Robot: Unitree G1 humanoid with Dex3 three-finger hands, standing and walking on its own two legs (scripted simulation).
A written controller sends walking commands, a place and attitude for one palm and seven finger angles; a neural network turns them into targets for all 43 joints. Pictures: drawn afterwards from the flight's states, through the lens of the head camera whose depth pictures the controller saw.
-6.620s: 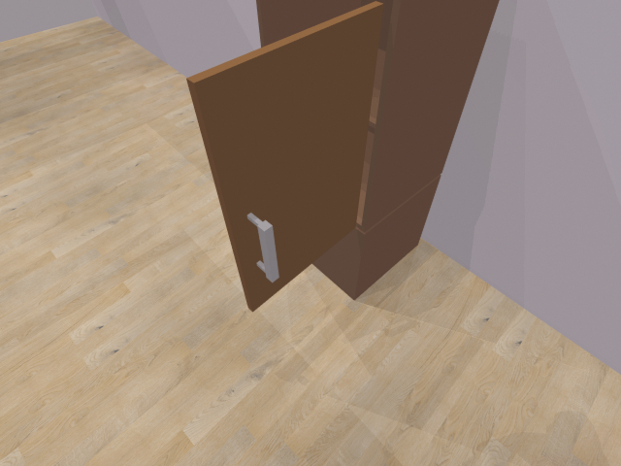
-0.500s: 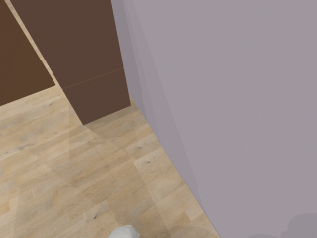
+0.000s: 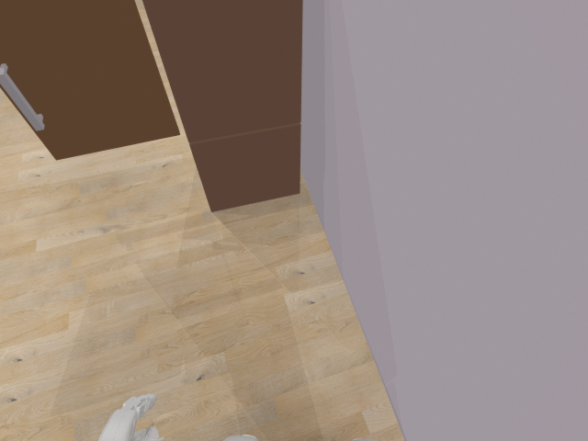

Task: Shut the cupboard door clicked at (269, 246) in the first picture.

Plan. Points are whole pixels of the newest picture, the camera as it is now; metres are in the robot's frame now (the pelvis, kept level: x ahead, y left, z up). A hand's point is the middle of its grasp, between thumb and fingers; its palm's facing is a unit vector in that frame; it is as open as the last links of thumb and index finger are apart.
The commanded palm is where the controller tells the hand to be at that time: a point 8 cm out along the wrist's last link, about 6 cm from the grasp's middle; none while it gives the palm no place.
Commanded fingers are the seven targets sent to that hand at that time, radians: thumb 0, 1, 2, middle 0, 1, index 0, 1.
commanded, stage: turn to face it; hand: left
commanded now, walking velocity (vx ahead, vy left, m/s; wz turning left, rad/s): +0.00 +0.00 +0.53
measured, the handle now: (22, 98) +0.89 +0.74 -0.10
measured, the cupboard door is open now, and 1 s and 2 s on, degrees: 92 92 92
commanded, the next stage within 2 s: take the last steps up to it in 0.34 s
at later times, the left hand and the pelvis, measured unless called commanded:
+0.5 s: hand out of the picture -0.04 +0.20 -0.18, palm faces +0.31 -0.92 -0.23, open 7.4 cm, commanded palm none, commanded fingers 0.00 0.90 0.90 -0.20 -0.30 -0.20 -0.30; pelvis +0.00 +0.00 -0.01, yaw +15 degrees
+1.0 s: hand out of the picture +0.05 +0.18 -0.14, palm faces +0.41 -0.88 -0.24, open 7.3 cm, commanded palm none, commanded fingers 0.00 0.90 0.90 -0.20 -0.30 -0.20 -0.30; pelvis +0.09 +0.00 +0.01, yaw +22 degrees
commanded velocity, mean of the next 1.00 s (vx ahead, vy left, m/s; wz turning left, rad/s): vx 0.17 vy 0.09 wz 0.27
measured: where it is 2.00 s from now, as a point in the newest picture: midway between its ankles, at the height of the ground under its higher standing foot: (227, 370)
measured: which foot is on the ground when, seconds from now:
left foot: down 0.00-0.02, up 0.04-0.42, down 0.44-0.82, up 0.84-1.00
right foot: up 0.00-0.00, down 0.02-0.44, up 0.46-0.80, down 0.82-1.00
